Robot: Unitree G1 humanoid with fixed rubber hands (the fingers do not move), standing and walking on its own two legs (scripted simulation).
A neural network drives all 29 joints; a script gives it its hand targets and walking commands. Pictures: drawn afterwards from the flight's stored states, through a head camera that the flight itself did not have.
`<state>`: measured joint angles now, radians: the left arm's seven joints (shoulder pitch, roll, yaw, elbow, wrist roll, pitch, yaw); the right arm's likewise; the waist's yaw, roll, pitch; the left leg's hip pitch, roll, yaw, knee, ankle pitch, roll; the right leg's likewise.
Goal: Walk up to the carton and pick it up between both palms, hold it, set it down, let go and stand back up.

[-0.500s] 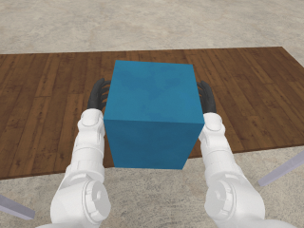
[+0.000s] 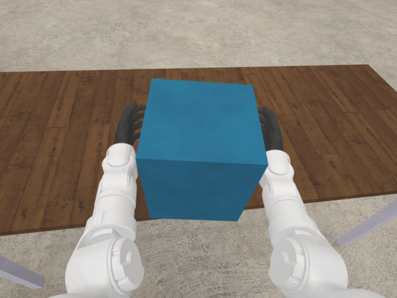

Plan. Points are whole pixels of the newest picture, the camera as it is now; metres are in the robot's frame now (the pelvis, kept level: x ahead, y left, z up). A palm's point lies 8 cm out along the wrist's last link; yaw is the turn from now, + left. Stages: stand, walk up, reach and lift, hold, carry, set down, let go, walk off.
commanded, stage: reach and lift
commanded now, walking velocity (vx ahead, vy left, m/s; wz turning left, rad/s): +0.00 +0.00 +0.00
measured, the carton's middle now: (198, 155) +0.41 +0.02 +0.04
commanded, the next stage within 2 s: none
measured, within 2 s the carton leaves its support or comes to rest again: leaves its support in 0.02 s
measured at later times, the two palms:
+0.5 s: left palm (122, 145) +0.38 +0.17 +0.10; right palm (274, 150) +0.38 -0.13 +0.10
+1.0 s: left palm (114, 131) +0.37 +0.18 +0.15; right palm (282, 132) +0.38 -0.13 +0.16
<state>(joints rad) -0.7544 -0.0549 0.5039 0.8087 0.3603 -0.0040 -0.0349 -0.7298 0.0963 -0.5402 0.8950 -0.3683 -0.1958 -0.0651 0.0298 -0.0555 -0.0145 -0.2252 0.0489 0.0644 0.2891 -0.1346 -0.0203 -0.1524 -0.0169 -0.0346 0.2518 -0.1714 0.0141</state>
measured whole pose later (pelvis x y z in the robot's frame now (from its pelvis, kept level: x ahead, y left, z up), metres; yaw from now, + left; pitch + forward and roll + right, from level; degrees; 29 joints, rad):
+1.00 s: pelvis -0.02 +0.00 +0.00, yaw +2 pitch -5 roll -1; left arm -0.71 -0.02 0.36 0.53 0.31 0.31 0.00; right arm -0.77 -0.01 -0.21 0.92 0.00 -0.08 -0.13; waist -0.03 -0.10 0.03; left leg -0.08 0.05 0.05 0.31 -0.14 -0.02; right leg 0.03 -0.02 -0.08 0.23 -0.16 0.01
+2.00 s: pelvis -0.03 +0.00 +0.00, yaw +2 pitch -7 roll -1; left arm -0.80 0.01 0.35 0.33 0.29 0.73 0.01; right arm -0.93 -0.11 -0.03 0.81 0.26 0.31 -0.19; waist -0.10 -0.05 -0.03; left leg -0.08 0.04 0.04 0.34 -0.13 -0.01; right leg 0.02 -0.02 -0.07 0.28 -0.17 0.02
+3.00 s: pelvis -0.02 -0.01 +0.00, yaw +2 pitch -5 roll -1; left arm -0.89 0.06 0.37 0.35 0.21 0.86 0.02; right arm -1.09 -0.18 0.05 0.81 0.43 0.53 -0.28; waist -0.08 -0.01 -0.13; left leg -0.12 0.05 0.01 0.37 -0.17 -0.03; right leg -0.01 0.00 -0.05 0.29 -0.19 0.00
